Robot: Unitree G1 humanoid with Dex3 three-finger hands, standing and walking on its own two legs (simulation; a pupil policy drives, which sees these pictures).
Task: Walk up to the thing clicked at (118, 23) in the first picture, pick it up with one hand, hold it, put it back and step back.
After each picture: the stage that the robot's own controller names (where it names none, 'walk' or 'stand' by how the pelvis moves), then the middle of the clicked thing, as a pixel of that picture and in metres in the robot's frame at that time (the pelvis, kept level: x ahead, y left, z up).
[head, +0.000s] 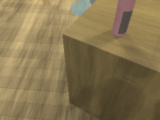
stand; (124, 9) +0.66 -0.15 +0.13
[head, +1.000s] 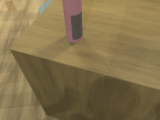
walk; (72, 12) +0.57 +0.09 +0.15
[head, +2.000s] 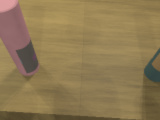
stand; (18, 42) +0.37 +0.21 +0.15
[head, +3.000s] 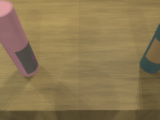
stand; (17, 45) +0.38 +0.22 +0.14
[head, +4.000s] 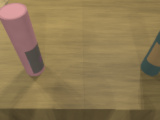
stand; (26, 45) +0.40 +0.21 +0.13
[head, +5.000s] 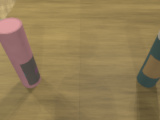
stand; (22, 58) +0.37 +0.22 +0.12
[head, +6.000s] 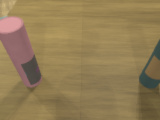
stand; (23, 57) +0.37 +0.21 +0.12
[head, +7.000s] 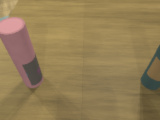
stand; (24, 58) +0.36 +0.21 +0.12
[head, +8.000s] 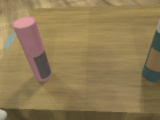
rise first; (35, 52) +0.41 +0.21 +0.13
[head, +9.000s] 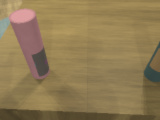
go down; (33, 49) +0.39 +0.20 +0.13
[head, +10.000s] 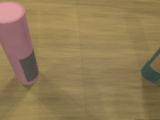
go down; (20, 51) +0.36 +0.18 +0.14
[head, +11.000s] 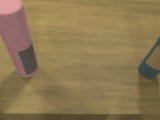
close in; (19, 44) +0.39 +0.20 +0.14
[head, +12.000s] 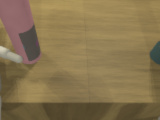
close in; (20, 26) +0.41 +0.18 +0.19
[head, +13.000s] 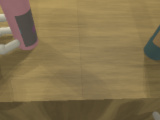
close; (17, 10) +0.46 +0.18 +0.19
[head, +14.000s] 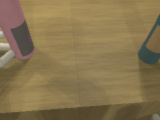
lift; (12, 22) +0.44 +0.19 +0.19
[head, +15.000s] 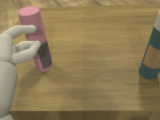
lift; (37, 42) +0.46 +0.19 +0.15
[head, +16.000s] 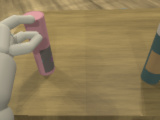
close; (40, 46) +0.45 +0.19 +0.14
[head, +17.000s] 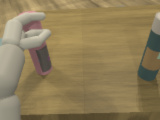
hold; (37, 46) +0.45 +0.19 +0.14
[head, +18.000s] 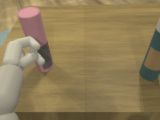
crouch; (38, 43) +0.45 +0.19 +0.14
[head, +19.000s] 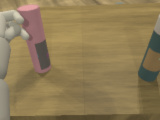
crouch; (36, 41) +0.47 +0.19 +0.14
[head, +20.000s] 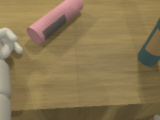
lower; (57, 17) +0.58 +0.09 +0.08
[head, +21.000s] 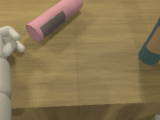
lower; (57, 15) +0.59 +0.09 +0.09
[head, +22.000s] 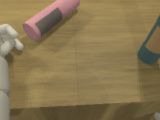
lower; (53, 14) +0.59 +0.10 +0.09
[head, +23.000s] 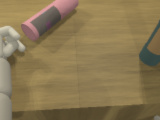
lower; (52, 14) +0.59 +0.11 +0.09
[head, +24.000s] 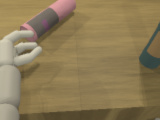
open; (50, 16) +0.60 +0.12 +0.09
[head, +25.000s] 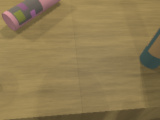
sink last; (34, 6) +0.64 +0.18 +0.08
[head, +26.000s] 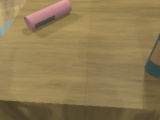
stand; (49, 14) +0.74 +0.25 +0.07
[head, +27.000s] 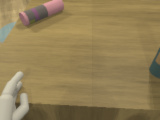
stand; (42, 11) +0.79 +0.30 +0.07
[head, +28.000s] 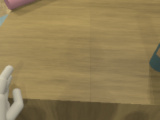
stand; out of the picture +0.86 +0.36 +0.10
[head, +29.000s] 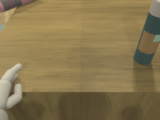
walk; (17, 0) +0.96 +0.46 +0.07
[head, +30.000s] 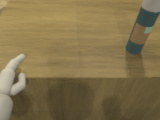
stand; out of the picture +1.08 +0.78 -0.59
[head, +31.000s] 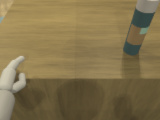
stand; out of the picture +1.14 +0.86 -0.74
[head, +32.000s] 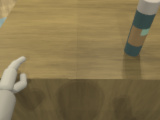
stand; out of the picture +1.16 +0.85 -0.74
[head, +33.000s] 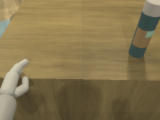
stand; (2, 64) +1.16 +0.84 -0.74
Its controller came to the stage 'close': yes
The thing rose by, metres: 0.00
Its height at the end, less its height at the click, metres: -0.87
